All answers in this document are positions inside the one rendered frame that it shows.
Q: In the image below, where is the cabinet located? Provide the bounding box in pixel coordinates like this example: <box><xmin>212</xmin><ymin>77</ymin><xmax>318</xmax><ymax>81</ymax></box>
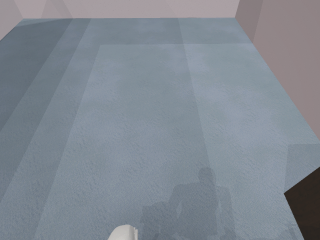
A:
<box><xmin>284</xmin><ymin>167</ymin><xmax>320</xmax><ymax>240</ymax></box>

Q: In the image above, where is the robot left thigh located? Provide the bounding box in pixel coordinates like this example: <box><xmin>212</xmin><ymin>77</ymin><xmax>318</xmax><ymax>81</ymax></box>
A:
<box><xmin>108</xmin><ymin>225</ymin><xmax>138</xmax><ymax>240</ymax></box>

